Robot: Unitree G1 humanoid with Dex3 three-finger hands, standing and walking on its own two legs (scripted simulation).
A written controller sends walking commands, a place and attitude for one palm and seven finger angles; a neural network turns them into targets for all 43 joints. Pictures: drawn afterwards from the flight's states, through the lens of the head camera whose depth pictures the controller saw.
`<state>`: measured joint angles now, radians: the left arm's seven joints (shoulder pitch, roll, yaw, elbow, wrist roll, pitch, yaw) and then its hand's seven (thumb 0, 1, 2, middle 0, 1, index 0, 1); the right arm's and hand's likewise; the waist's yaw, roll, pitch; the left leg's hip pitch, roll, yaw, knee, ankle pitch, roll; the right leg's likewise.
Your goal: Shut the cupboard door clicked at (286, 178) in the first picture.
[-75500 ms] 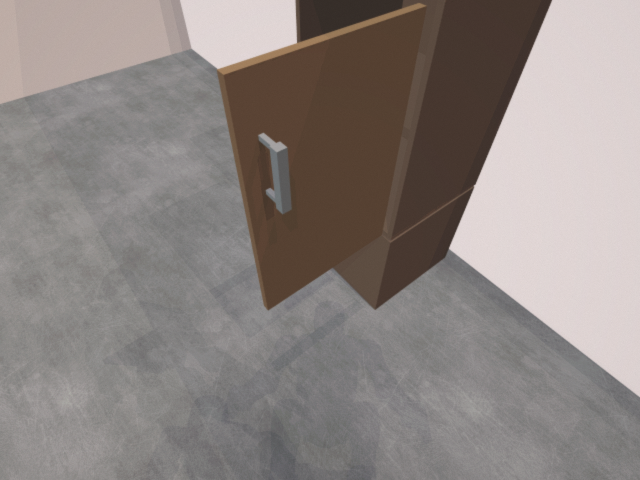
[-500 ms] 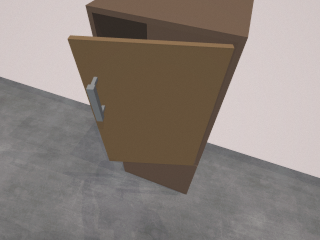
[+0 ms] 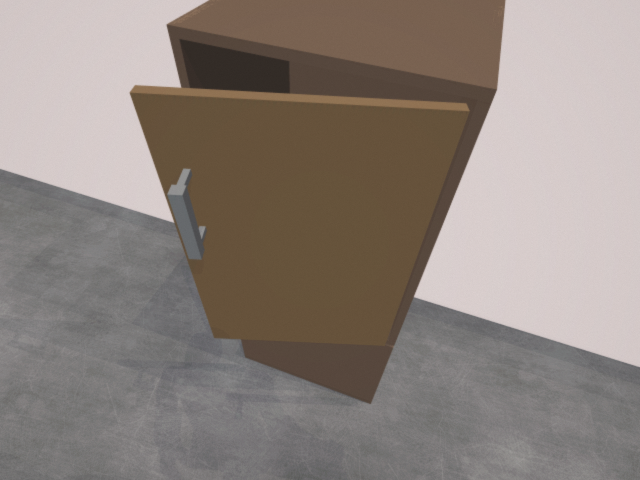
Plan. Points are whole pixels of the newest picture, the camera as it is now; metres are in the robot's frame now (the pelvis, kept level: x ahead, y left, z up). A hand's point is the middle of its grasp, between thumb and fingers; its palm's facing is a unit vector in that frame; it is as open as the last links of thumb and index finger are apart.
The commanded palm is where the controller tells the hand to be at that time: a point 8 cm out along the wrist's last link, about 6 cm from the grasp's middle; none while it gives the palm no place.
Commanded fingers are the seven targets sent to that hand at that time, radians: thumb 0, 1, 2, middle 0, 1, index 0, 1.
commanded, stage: raise the hand and make a fist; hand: left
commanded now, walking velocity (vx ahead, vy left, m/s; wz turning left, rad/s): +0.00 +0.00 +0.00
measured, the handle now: (191, 215) +0.44 +0.22 +0.08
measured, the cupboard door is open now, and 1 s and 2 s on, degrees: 18 18 18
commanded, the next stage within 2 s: bring the fist close to the handle in 1.96 s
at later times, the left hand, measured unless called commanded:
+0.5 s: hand out of the picture +0.12 +0.17 -0.06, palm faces +0.15 -0.99 +0.01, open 6.0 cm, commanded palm +0.11 +0.22 -0.02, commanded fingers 0.00 0.90 0.90 -0.62 -0.76 -0.62 -0.76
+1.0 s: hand (150, 406) +0.19 +0.20 +0.03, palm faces +0.11 -0.99 -0.05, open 3.7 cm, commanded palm +0.15 +0.24 +0.03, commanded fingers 0.00 0.90 0.90 -1.08 -1.26 -1.08 -1.26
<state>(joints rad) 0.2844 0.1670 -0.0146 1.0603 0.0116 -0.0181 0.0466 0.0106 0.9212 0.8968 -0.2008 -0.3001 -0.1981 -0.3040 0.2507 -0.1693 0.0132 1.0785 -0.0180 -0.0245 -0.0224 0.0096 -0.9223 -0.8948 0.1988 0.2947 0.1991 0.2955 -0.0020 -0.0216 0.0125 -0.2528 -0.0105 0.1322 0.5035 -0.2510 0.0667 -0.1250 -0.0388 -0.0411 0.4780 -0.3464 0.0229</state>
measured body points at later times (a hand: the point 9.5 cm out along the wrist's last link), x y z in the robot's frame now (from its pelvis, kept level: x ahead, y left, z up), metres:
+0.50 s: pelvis -0.02 -0.03 -0.07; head +0.00 -0.01 +0.38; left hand +0.10 +0.23 -0.06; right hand +0.21 -0.26 -0.10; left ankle +0.02 +0.07 -0.74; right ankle +0.01 -0.11 -0.74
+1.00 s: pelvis +0.01 +0.00 -0.06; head +0.06 +0.00 +0.39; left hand +0.18 +0.25 +0.04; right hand +0.19 -0.23 -0.13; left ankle +0.02 +0.07 -0.74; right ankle +0.01 -0.11 -0.74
